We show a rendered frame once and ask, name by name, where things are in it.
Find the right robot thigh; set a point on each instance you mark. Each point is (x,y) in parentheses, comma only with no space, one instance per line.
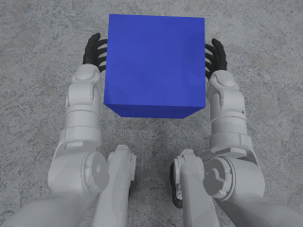
(198,206)

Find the right robot upper arm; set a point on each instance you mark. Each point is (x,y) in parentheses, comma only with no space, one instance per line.
(238,186)

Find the right robot forearm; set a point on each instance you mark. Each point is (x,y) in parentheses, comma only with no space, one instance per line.
(229,136)

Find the left robot forearm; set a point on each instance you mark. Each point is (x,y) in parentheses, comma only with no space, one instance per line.
(81,127)

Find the right robot hand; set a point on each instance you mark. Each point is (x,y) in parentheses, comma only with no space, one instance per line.
(218,59)

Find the carton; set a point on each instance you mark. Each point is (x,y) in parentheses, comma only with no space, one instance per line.
(155,66)

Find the left robot thigh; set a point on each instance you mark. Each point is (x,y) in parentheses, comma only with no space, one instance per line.
(112,205)

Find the left robot hand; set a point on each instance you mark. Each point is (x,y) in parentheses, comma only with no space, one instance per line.
(91,55)

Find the robot thigh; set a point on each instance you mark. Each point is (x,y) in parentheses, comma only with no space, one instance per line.
(112,205)
(198,206)

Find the left robot upper arm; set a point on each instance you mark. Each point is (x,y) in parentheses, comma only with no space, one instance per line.
(74,181)

